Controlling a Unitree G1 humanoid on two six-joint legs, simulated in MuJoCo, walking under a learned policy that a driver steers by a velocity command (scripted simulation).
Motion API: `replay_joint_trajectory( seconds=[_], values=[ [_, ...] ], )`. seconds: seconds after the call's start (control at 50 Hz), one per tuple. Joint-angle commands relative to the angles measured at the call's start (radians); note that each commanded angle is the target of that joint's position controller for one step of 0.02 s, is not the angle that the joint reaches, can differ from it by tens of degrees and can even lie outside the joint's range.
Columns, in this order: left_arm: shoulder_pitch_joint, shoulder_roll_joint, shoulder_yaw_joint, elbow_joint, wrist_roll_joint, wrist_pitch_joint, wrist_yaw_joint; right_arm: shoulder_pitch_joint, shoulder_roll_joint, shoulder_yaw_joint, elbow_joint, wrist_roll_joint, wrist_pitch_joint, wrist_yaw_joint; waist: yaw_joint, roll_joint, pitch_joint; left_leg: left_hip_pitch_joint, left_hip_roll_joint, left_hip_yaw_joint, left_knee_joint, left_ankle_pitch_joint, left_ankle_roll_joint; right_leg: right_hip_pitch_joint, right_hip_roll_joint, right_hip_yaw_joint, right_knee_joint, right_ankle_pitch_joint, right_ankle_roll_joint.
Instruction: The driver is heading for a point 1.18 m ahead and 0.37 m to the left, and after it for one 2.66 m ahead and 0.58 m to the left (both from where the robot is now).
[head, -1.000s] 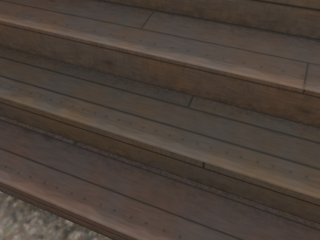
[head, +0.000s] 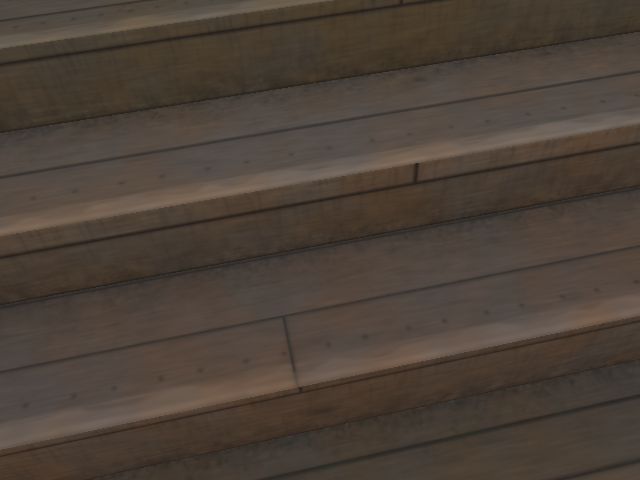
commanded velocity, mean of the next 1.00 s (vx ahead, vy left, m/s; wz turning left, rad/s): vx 0.50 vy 0.00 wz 0.15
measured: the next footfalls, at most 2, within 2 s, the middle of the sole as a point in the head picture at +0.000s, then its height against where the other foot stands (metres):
left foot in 0.34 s outside the picture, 0.17 m higher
right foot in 0.84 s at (430, 288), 0.17 m higher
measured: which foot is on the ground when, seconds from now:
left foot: up 0.00-0.32, down 0.34-0.86, up 0.88-1.00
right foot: down 0.00-0.34, up 0.36-0.82, down 0.84-1.00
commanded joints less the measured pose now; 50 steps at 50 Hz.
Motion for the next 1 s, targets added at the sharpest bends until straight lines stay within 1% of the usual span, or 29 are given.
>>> replay_joint_trajectory(
  seconds=[0.02, 0.1, 0.14, 0.2, 0.22, 0.24, 0.28, 0.32, 0.34, 0.36, 0.38, 0.4, 0.42, 0.44, 0.48, 0.56, 0.6, 0.66, 0.74, 0.78, 0.82, 0.84, 0.86, 0.88, 0.9, 0.92, 0.94, 0.98, 1.0],
  values=[
    [0.0, -0.073, -0.026, 0.043, -0.01, -0.023, -0.012, 0.092, 0.126, 0.07, -0.076, 0.007, -0.007, 0.016, -0.079, -0.105, 0.043, -0.369, 0.018, 0.006, 0.232, 0.049, 0.043, 0.128, -0.194, 0.358, -0.52, 0.067, -0.063],
    [0.083, -0.051, -0.039, 0.129, 0.032, -0.017, -0.002, 0.007, 0.202, 0.118, -0.101, 0.027, 0.01, 0.011, -0.044, -0.119, 0.067, -0.636, -0.04, 0.033, 0.486, 0.032, 0.017, 0.137, -0.239, 0.288, -0.569, 0.174, -0.053],
    [0.12, -0.045, -0.045, 0.169, 0.014, -0.012, 0.001, -0.11, 0.24, 0.149, -0.167, 0.026, 0.001, 0.009, -0.023, -0.094, 0.113, -0.743, -0.058, 0.006, 0.355, 0.065, 0.029, 0.15, -0.219, 0.233, -0.589, 0.15, 0.001],
    [0.228, -0.017, -0.047, 0.214, -0.012, -0.003, 0.036, -0.371, 0.221, 0.177, -0.274, -0.017, -0.003, 0.006, 0.051, -0.119, 0.048, -0.514, -0.008, 0.32, -0.09, 0.168, -0.027, 0.042, -0.227, 0.245, -0.821, 0.275, -0.051],
    [0.264, 0.01, -0.038, 0.232, -0.02, -0.006, 0.053, -0.394, 0.237, 0.177, -0.297, -0.032, -0.011, -0.001, 0.06, -0.148, -0.015, -0.421, 0.02, 0.31, -0.158, 0.148, -0.04, 0.137, -0.245, 0.282, -0.845, 0.39, -0.075],
    [0.266, 0.02, -0.033, 0.259, -0.026, -0.006, 0.064, -0.334, 0.23, 0.171, -0.257, -0.014, -0.008, 0.0, 0.042, -0.167, -0.09, -0.308, 0.009, 0.346, -0.266, 0.12, -0.025, 0.258, -0.265, 0.219, -0.867, 0.58, -0.081],
    [0.237, 0.081, -0.022, 0.261, -0.025, -0.01, 0.074, -0.24, 0.149, 0.137, -0.207, -0.004, -0.019, 0.004, -0.027, -0.248, -0.186, 0.017, -0.072, 0.394, -0.541, -0.065, 0.028, 0.385, -0.263, 0.096, -0.733, 1.485, -0.08],
    [0.212, 0.161, -0.003, 0.273, -0.002, -0.016, 0.084, -0.039, 0.025, 0.069, -0.145, -0.002, -0.007, 0.01, -0.151, -0.359, -0.24, 0.138, -0.119, 0.295, -0.812, -0.296, 0.046, 0.672, -0.346, 0.144, -0.495, 1.998, -0.119],
    [0.149, 0.173, 0.004, 0.258, 0.012, -0.02, 0.087, 0.09, -0.032, 0.046, -0.091, 0.001, -0.002, 0.016, -0.207, -0.351, -0.288, 0.28, -0.087, 0.158, -0.952, -0.282, 0.079, 0.686, -0.335, 0.139, -0.334, 1.963, -0.125],
    [0.141, 0.12, -0.006, 0.221, 0.046, -0.051, 0.069, 0.307, -0.111, 0.017, -0.005, -0.046, 0.008, 0.025, -0.23, -0.077, -0.411, 0.635, 0.087, -0.191, -1.054, -0.183, 0.181, 0.417, -0.267, 0.163, -0.078, 1.704, -0.137],
    [0.09, -0.026, -0.018, 0.21, 0.034, -0.071, 0.014, 0.434, -0.127, 0.0, 0.09, -0.065, 0.05, -0.008, -0.225, 0.324, -0.418, 0.861, 0.27, -0.797, -1.569, -0.293, 0.364, -0.004, 0.019, 0.2, 0.382, 0.422, -0.066],
    [-0.013, -0.002, -0.001, 0.167, 0.016, -0.092, -0.039, 0.438, -0.011, 0.02, 0.155, -0.063, 0.065, -0.043, -0.204, 0.188, -0.296, 0.751, 0.303, -1.013, -1.684, -0.501, 0.335, -0.184, 0.078, 0.345, 0.872, 0.213, -0.034],
    [-0.164, -0.051, -0.014, 0.051, -0.014, -0.106, -0.064, 0.341, 0.083, 0.048, 0.201, -0.048, 0.055, -0.035, -0.113, 0.055, -0.07, 0.568, 0.275, -0.833, -1.636, -0.58, 0.268, -0.373, 0.037, 0.33, 1.009, 0.204, -0.055],
    [-0.242, -0.085, -0.035, -0.018, -0.002, -0.106, -0.074, 0.291, 0.161, 0.067, 0.235, -0.039, 0.041, -0.022, -0.044, -0.062, 0.05, 0.413, 0.245, -0.627, -1.583, -0.479, 0.228, -0.436, -0.004, 0.265, 1.059, 0.209, -0.075],
    [-0.144, -0.15, -0.071, -0.038, 0.008, -0.091, -0.066, 0.229, 0.256, 0.091, 0.295, -0.049, 0.029, 0.002, 0.076, -0.134, 0.054, 0.329, 0.143, -0.339, -1.534, -0.299, 0.132, -0.513, -0.048, 0.227, 1.23, 0.25, -0.11],
    [-0.116, -0.168, -0.124, -0.083, 0.001, -0.077, -0.035, 0.162, 0.17, 0.085, 0.287, -0.045, 0.04, 0.024, 0.15, -0.106, 0.085, 0.156, 0.068, -0.04, -1.576, -0.107, 0.089, -0.615, -0.141, 0.093, 1.123, 0.3, -0.041],
    [-0.26, -0.157, -0.132, -0.119, 0.022, -0.071, -0.012, 0.252, 0.144, 0.088, 0.306, -0.044, 0.028, 0.014, 0.083, -0.04, 0.043, 0.098, 0.065, -0.053, -1.629, -0.069, 0.143, -0.574, -0.149, -0.052, 1.109, 0.387, 0.03],
    [-0.424, -0.203, -0.16, -0.198, -0.002, -0.081, 0.002, 0.462, 0.102, 0.079, 0.353, -0.026, 0.029, -0.014, -0.029, 0.069, 0.045, 0.445, 0.135, -0.228, -1.626, -0.099, 0.158, -0.934, -0.213, -0.029, 1.214, 0.287, 0.068],
    [-0.792, -0.223, -0.2, -0.363, 0.017, -0.118, -0.021, 0.62, 0.086, 0.046, 0.339, 0.007, 0.078, -0.078, -0.153, 0.014, 0.008, 0.494, 0.214, -0.302, -1.856, 0.032, 0.179, -0.731, -0.242, -0.086, 0.632, 0.113, 0.113],
    [-0.692, -0.198, -0.17, -0.335, -0.006, -0.108, -0.02, 0.542, 0.082, 0.04, 0.332, 0.007, 0.066, -0.082, -0.041, 0.128, -0.084, 0.412, 0.165, -0.134, -1.879, 0.46, 0.159, -0.199, -0.152, -0.195, 0.339, 0.022, 0.094],
    [-0.357, 0.005, -0.06, -0.257, -0.023, -0.103, 0.015, 0.513, -0.04, 0.02, 0.333, -0.017, 0.024, -0.06, 0.142, 0.321, -0.28, 0.638, 0.16, -0.069, -1.578, 1.486, 0.108, 0.165, -0.055, -0.115, 0.205, -0.053, 0.023],
    [-0.115, 0.113, -0.007, -0.193, -0.019, -0.1, 0.013, 0.356, -0.105, -0.003, 0.294, -0.025, 0.02, -0.065, 0.289, 0.332, -0.358, 0.612, 0.152, -0.088, -1.318, 1.56, 0.072, 0.324, -0.13, 0.095, 0.122, -0.119, -0.045],
    [0.097, 0.209, 0.03, -0.112, 0.015, -0.097, 0.011, 0.269, -0.045, -0.001, 0.222, -0.026, -0.005, -0.055, 0.32, 0.031, -0.528, 0.348, 0.061, -0.062, -0.998, 1.228, 0.071, 0.649, -0.331, 0.466, -0.077, -0.183, -0.139],
    [0.163, 0.266, 0.053, -0.063, 0.046, -0.065, 0.033, 0.277, 0.138, 0.026, 0.176, -0.036, -0.029, -0.025, 0.258, -0.421, -0.606, -0.009, -0.123, -0.097, -0.582, 0.091, 0.038, 0.828, -0.555, 1.064, -0.574, -0.355, -0.271],
    [0.06, 0.171, 0.04, -0.05, 0.023, -0.042, 0.068, 0.204, 0.127, 0.015, 0.155, -0.04, -0.038, 0.017, 0.226, -0.291, -0.485, -0.131, -0.101, -0.191, -0.147, 0.022, 0.016, 0.664, -0.589, 1.17, -0.655, -0.465, -0.229],
    [-0.025, 0.074, 0.008, 0.006, 0.0, -0.016, 0.078, 0.052, 0.175, 0.029, 0.052, -0.017, -0.023, 0.037, 0.159, -0.261, -0.254, -0.28, -0.081, -0.089, 0.11, 0.027, 0.015, 0.471, -0.555, 0.979, -0.646, -0.435, -0.183],
    [-0.057, -0.067, -0.023, 0.082, 0.02, -0.01, 0.075, 0.015, 0.213, 0.048, -0.012, -0.012, -0.002, 0.044, 0.082, -0.182, -0.077, -0.391, -0.05, -0.055, 0.226, 0.029, 0.048, 0.305, -0.53, 0.72, -0.559, -0.343, -0.145],
    [-0.12, -0.187, -0.04, 0.181, 0.042, -0.023, 0.05, 0.117, 0.213, 0.056, -0.016, 0.016, 0.033, 0.037, -0.058, -0.073, 0.033, -0.368, -0.008, -0.062, 0.287, 0.062, 0.084, 0.133, -0.457, 0.333, -0.52, -0.092, -0.034],
    [-0.114, -0.18, -0.034, 0.195, 0.032, -0.026, 0.036, 0.149, 0.251, 0.08, -0.028, 0.025, 0.04, 0.038, -0.088, -0.063, 0.044, -0.397, 0.01, -0.059, 0.263, 0.094, 0.095, 0.121, -0.431, 0.199, -0.532, 0.024, 0.008]
  ],
)
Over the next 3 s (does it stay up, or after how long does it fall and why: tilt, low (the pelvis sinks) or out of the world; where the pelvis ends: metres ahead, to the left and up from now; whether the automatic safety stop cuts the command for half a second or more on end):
stays up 1.14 0.30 0.70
